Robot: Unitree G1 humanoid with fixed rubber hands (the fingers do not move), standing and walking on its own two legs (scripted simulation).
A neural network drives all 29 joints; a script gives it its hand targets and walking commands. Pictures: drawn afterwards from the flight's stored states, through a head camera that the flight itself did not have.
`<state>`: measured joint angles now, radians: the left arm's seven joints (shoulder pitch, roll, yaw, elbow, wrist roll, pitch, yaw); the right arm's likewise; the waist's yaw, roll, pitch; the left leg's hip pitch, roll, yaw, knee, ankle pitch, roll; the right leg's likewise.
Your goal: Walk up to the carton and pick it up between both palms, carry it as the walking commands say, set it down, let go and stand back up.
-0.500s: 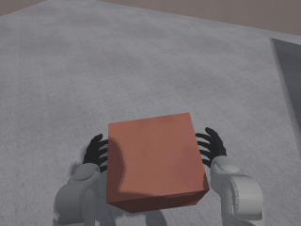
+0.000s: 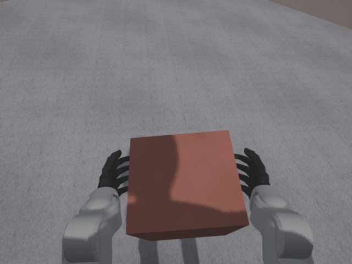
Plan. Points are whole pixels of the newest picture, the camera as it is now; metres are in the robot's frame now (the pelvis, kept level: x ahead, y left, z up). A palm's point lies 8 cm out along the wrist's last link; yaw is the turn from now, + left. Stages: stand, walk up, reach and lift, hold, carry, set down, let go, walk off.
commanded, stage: carry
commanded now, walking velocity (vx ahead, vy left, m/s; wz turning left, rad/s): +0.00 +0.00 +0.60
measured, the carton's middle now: (184, 193) +0.28 -0.01 +0.00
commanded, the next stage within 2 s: hold in 1.72 s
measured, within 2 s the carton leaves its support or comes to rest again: neither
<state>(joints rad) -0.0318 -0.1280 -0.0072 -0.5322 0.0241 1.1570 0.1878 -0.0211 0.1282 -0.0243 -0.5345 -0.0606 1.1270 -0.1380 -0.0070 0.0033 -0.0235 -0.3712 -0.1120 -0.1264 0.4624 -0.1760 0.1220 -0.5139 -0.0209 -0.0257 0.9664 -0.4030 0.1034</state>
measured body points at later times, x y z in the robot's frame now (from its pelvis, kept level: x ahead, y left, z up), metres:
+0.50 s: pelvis -0.05 -0.07 -0.01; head -0.05 -0.08 +0.44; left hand +0.15 +0.12 +0.07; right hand +0.22 -0.16 +0.06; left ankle -0.04 +0.05 -0.69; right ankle -0.07 -0.19 -0.74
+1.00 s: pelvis -0.09 -0.06 -0.02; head -0.06 -0.04 +0.43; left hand +0.08 +0.21 +0.05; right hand +0.23 -0.04 +0.05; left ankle -0.11 +0.07 -0.74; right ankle -0.01 -0.16 -0.74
